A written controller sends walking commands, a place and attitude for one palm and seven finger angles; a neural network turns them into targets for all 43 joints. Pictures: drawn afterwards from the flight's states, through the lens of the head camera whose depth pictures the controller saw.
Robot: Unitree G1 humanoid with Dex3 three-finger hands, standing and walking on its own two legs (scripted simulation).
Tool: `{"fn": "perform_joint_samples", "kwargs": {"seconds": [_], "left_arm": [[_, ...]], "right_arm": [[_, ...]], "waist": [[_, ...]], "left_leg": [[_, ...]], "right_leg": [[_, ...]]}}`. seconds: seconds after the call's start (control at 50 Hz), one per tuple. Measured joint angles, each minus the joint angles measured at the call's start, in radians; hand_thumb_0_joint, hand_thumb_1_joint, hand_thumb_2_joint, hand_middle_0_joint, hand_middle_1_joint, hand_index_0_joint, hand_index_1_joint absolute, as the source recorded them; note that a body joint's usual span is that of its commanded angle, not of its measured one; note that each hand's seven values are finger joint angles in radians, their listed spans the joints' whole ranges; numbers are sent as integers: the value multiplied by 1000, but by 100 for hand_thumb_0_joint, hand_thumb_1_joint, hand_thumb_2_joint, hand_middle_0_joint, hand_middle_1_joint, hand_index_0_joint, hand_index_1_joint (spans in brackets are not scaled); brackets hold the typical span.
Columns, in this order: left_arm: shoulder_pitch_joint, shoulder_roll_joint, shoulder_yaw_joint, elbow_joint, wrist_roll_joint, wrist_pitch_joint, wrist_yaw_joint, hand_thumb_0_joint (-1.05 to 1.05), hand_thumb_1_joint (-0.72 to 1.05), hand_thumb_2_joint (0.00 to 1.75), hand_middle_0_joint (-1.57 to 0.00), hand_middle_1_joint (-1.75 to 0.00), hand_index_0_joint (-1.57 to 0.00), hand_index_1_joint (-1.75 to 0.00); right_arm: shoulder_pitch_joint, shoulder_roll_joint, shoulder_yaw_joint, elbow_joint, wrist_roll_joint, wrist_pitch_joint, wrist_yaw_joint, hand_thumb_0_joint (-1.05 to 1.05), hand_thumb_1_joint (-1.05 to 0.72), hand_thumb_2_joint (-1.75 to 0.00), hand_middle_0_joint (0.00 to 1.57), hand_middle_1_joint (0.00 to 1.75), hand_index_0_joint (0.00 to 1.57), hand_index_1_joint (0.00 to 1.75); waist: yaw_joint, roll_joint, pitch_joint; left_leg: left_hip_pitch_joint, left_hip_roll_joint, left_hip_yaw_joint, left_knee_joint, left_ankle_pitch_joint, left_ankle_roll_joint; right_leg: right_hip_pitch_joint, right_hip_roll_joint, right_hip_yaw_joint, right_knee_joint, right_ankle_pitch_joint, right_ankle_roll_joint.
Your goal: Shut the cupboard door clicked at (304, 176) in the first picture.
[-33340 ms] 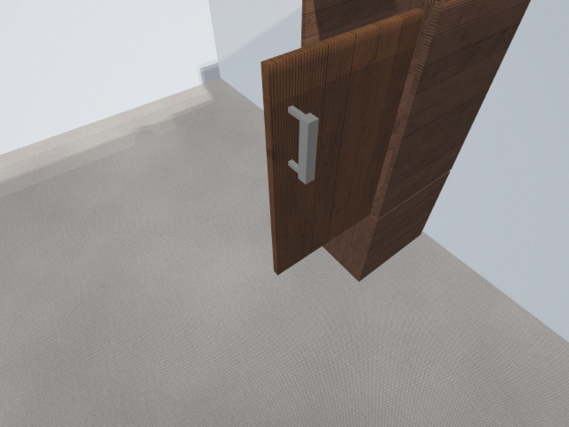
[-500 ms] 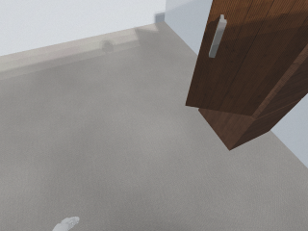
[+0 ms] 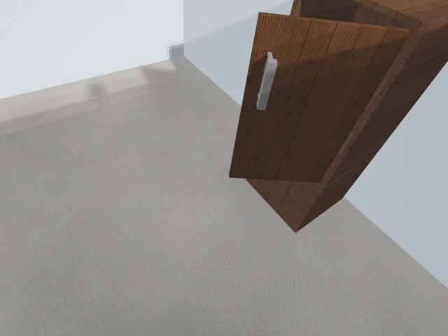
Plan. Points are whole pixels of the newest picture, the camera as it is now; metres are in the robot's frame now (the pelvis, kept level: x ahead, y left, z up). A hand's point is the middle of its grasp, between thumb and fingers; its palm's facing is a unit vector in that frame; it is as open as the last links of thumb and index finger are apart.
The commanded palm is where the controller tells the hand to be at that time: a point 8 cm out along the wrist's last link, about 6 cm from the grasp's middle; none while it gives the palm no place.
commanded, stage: take the last steps up to it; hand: left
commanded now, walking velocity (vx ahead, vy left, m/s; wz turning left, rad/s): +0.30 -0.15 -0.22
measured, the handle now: (265, 81) +0.70 -0.07 +0.10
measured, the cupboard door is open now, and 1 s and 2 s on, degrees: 54 54 54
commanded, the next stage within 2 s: come to a stop and stand still in 0.56 s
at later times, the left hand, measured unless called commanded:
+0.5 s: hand (192, 283) +0.26 +0.07 -0.17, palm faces -0.13 -0.97 -0.19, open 7.3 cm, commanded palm none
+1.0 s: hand (220, 253) +0.34 +0.01 -0.18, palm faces -0.07 -0.97 -0.24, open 7.3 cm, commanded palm none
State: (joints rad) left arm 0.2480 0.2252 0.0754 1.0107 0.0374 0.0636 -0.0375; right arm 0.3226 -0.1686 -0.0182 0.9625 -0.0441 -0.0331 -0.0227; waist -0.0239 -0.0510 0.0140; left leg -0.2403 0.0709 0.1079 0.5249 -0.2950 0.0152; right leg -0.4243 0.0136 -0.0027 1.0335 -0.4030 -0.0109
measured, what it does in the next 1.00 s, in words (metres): walks ahead: right foot, then left foot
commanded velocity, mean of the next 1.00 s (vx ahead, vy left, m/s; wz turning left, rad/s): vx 0.04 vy -0.05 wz -0.05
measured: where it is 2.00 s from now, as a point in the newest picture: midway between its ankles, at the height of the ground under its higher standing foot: (246, 333)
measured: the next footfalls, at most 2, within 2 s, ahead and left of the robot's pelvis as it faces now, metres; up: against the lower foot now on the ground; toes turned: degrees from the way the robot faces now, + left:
right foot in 0.36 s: +0.21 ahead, -0.22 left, +0.00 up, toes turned -11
left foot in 0.66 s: +0.31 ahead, -0.02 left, +0.00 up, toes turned +1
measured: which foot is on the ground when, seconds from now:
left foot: down 0.00-0.36, up 0.38-0.64, down 0.66-0.94, up 0.96-1.00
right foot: up 0.00-0.34, down 0.36-0.66, up 0.68-0.90, down 0.92-1.00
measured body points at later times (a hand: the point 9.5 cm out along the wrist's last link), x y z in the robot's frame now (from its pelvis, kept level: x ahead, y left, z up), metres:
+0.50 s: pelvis +0.15 -0.10 +0.00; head +0.19 -0.10 +0.44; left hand +0.27 +0.12 -0.16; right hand +0.09 -0.34 -0.16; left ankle +0.10 +0.03 -0.66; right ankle +0.17 -0.21 -0.74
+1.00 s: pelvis +0.28 -0.18 -0.01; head +0.32 -0.20 +0.44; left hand +0.35 +0.06 -0.16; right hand +0.29 -0.43 -0.17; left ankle +0.25 -0.03 -0.71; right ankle +0.28 -0.30 -0.74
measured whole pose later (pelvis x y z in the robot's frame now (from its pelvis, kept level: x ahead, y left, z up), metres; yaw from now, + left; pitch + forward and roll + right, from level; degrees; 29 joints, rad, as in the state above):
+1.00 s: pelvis +0.28 -0.18 -0.01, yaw -5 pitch +0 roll +1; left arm 0.18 0.17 0.04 1.02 0.03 0.01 0.02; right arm 0.19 -0.20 -0.07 1.02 -0.01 0.06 -0.03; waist 0.00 0.01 0.11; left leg -0.34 0.04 0.02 0.85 -0.53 -0.04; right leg -0.31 -0.05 -0.03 0.60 -0.29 0.00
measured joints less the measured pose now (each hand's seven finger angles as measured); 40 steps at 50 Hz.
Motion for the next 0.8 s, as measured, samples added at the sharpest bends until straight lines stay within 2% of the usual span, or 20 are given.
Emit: {"fn": "perform_joint_samples", "kwargs": {"seconds": [0.06, 0.16, 0.24, 0.3, 0.34, 0.36, 0.38, 0.4, 0.44, 0.48, 0.54, 0.58, 0.62, 0.64, 0.66, 0.7, 0.74, 0.76, 0.8], "left_arm": [[-15, 8, 3, -12, 0, -8, -10, 1, 91, 90, -20, -30, -20, -30], [-52, 13, -1, -17, -1, -11, -13, 1, 91, 90, -19, -30, -20, -30], [-101, 10, -9, -11, -3, -13, -15, 1, 91, 90, -19, -30, -20, -30], [-137, 5, -14, -12, -5, -25, -16, 1, 91, 90, -19, -30, -20, -30], [-150, 4, -18, -19, -6, -49, -15, 1, 91, 90, -19, -30, -20, -30], [-155, 5, -17, -23, -6, -69, -11, 1, 91, 90, -19, -30, -20, -30], [-162, -5, -15, -22, -8, -86, -2, 1, 91, 90, -19, -30, -20, -30], [-163, -16, -17, -21, -11, -97, 6, 1, 91, 90, -19, -30, -20, -30], [-147, -36, -23, -14, -13, -99, 22, 1, 91, 90, -20, -30, -20, -30], [-121, -53, -30, 3, -11, -91, 35, 1, 91, 90, -20, -30, -20, -30], [-84, -51, -21, 26, -10, -86, 54, 0, 94, 90, -20, -30, -20, -30], [-63, -41, -22, 39, -7, -79, 52, 0, 94, 90, -20, -30, -20, -30], [-42, -34, -23, 50, -10, -70, 47, 0, 94, 90, -20, -30, -20, -30], [-28, -34, -25, 52, -13, -65, 43, 0, 94, 90, -20, -30, -20, -30], [-14, -33, -25, 53, -16, -59, 40, 0, 93, 90, -20, -30, -20, -30], [-8, -21, -25, 57, -13, -44, 36, 0, 93, 90, -20, -30, -20, -30], [-19, -18, -23, 55, -10, -32, 36, 1, 93, 90, -20, -30, -20, -30], [-29, -20, -23, 49, -11, -28, 37, 1, 92, 90, -20, -30, -20, -30], [-48, -30, -25, 34, -17, -27, 39, 1, 92, 90, -20, -30, -20, -30]], "right_arm": [[44, 5, 2, 23, 4, -8, -4, 0, -91, -90, 20, 30, 20, 29], [100, 5, -8, 59, 7, -14, -3, 1, -91, -90, 20, 30, 20, 29], [132, 2, -18, 84, 3, -11, 2, 1, -91, -90, 20, 30, 20, 29], [150, -2, -24, 106, 1, -2, 6, 1, -91, -90, 20, 30, 20, 29], [168, -2, -25, 121, 6, 5, 9, 1, -91, -90, 20, 30, 20, 29], [173, 0, -26, 132, 13, 10, 12, 1, -91, -90, 20, 30, 20, 29], [155, -4, -26, 144, 20, 22, 14, 1, -91, -90, 20, 30, 20, 29], [130, -9, -28, 151, 26, 34, 13, 1, -91, -90, 20, 30, 20, 29], [79, -16, -33, 146, 28, 45, 12, 1, -91, -90, 20, 30, 20, 29], [29, -20, -38, 119, 22, 42, 12, 1, -91, -90, 20, 30, 20, 29], [-31, -13, -37, 66, 14, 31, 14, 1, -91, -90, 20, 30, 20, 29], [-65, -4, -33, 39, 12, 22, 14, 1, -91, -90, 20, 30, 20, 29], [-88, 2, -26, 19, 10, 6, 15, 1, -91, -90, 20, 30, 20, 29], [-92, 2, -22, 10, 9, -4, 15, 1, -91, -90, 20, 30, 20, 29], [-93, 2, -20, 4, 4, -15, 14, 0, -91, -90, 20, 30, 20, 29], [-96, 18, -10, 3, -3, -21, 8, 0, -91, -90, 20, 30, 20, 29], [-85, 28, 0, 4, -2, -13, -3, 0, -91, -90, 20, 30, 20, 29], [-80, 30, 4, 10, 0, -8, -9, 0, -91, -90, 20, 30, 20, 29], [-76, 25, 5, 28, 5, 5, -20, 0, -92, -90, 20, 30, 20, 29]], "waist": [[3, 4, 4], [-8, 11, 20], [-35, 21, 41], [-55, 34, 53], [-57, 43, 55], [-51, 40, 54], [-43, 53, 67], [-39, 63, 76], [-32, 68, 77], [-31, 69, 67], [-31, 65, 41], [-23, 56, 30], [-15, 49, 24], [-11, 51, 20], [-10, 50, 12], [-9, 16, 13], [-2, -1, 19], [4, -2, 26], [16, 7, 44]], "left_leg": [[68, 15, 16, -104, 35, -8], [154, 38, 54, -194, 40, -30], [200, 60, 81, -191, -1, -60], [224, 84, 93, -153, -54, -93], [219, 109, 90, -72, -114, -112], [184, 120, 83, 29, -149, -100], [129, 125, 38, 180, -203, -78], [62, 110, -12, 339, -241, -57], [-63, 70, -56, 572, -236, -31], [-155, 48, -54, 636, -193, -24], [-224, 35, -29, 522, -148, -28], [-219, 27, -10, 380, -116, -30], [-176, 15, 6, 213, -34, -33], [-143, 10, 7, 131, 3, -33], [-129, 9, -2, 99, 21, -6], [-121, -1, 8, 137, -2, 20], [-90, -7, 8, 113, -10, 15], [-71, -9, 4, 85, 0, 3], [-35, -7, -9, 29, 21, -7]], "right_leg": [[-74, -32, -11, 39, 100, 20], [-134, -78, -19, -70, 193, 40], [-115, -91, -36, -248, 205, 29], [-61, -78, -57, -366, 188, 9], [16, -57, -75, -471, 204, -13], [38, -54, -74, -495, 236, -20], [34, -43, -79, -458, 226, -17], [38, -35, -82, -434, 200, -16], [72, -25, -81, -453, 171, -20], [120, -16, -83, -511, 177, -25], [177, -1, -94, -578, 182, -30], [205, 9, -96, -588, 164, -33], [224, 18, -97, -559, 124, -32], [225, 26, -97, -523, 93, -30], [208, 31, -92, -460, 51, -32], [140, 21, -59, -253, -60, -28], [69, 7, -39, -91, -71, -5], [46, -4, -33, -61, -57, 8], [33, -26, -26, -109, -35, 28]]}}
